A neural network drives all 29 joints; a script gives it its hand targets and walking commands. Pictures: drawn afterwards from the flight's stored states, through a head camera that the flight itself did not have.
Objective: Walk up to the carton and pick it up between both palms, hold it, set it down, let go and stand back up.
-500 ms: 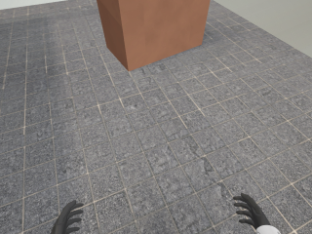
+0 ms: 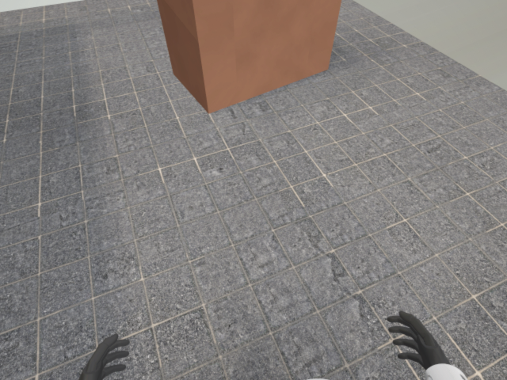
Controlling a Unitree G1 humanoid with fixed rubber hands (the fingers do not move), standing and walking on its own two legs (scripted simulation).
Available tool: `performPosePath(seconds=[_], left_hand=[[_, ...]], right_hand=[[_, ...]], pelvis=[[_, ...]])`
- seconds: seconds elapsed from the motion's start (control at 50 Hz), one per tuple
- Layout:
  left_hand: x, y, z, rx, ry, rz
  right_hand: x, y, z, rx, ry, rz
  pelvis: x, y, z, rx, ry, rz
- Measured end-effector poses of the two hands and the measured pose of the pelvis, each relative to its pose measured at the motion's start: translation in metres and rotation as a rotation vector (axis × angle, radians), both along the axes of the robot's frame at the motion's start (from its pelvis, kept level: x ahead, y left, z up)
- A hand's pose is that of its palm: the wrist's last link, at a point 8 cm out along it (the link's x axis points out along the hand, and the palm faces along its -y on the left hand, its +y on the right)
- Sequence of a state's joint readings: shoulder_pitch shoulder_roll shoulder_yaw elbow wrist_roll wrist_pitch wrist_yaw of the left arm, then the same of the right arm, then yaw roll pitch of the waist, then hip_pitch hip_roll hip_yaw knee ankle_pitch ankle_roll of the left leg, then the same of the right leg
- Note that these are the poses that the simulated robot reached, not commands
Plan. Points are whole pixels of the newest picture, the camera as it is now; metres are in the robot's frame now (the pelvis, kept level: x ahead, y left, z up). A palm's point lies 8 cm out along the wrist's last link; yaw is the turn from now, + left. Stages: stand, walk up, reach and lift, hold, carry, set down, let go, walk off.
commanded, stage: stand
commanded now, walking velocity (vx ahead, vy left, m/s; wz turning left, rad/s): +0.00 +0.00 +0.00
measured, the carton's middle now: out of the picture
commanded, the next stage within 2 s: walk up in 1.10 s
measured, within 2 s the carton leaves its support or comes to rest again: neither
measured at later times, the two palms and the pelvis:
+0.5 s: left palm out of the picture +0.13 +0.27 -0.09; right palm (435, 362) +0.15 -0.27 -0.07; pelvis +0.00 +0.00 +0.00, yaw +0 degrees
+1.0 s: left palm out of the picture +0.12 +0.28 -0.09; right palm (438, 368) +0.14 -0.27 -0.07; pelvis -0.01 +0.00 +0.00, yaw +0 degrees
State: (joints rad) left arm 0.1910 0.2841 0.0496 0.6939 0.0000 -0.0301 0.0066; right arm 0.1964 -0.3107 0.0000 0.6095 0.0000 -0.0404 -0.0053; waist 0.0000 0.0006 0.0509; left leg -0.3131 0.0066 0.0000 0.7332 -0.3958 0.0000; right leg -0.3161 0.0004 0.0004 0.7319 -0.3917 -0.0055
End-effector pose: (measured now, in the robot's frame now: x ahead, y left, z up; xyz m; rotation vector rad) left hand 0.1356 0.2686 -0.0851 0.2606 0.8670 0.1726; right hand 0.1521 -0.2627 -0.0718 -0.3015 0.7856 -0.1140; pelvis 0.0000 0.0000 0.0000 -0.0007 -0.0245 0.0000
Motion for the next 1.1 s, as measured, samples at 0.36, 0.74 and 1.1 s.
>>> performPosePath(seconds=[0.36, 0.74, 1.1], left_hand=[[-0.003, 0.003, -0.001, 0.006, 0.009, 0.005], [-0.012, 0.007, -0.004, 0.010, 0.032, 0.013], [-0.021, 0.012, -0.006, 0.022, 0.054, 0.017]], right_hand=[[0.001, -0.002, 0.003, -0.009, -0.018, 0.002], [-0.003, -0.005, 0.002, -0.015, -0.009, -0.003], [-0.012, -0.007, -0.002, -0.016, 0.016, -0.011]], pelvis=[[0.000, 0.000, 0.000, 0.000, 0.000, 0.000], [-0.002, 0.000, 0.000, 0.000, -0.003, 0.000], [-0.006, 0.000, 0.000, 0.000, -0.009, 0.000]])
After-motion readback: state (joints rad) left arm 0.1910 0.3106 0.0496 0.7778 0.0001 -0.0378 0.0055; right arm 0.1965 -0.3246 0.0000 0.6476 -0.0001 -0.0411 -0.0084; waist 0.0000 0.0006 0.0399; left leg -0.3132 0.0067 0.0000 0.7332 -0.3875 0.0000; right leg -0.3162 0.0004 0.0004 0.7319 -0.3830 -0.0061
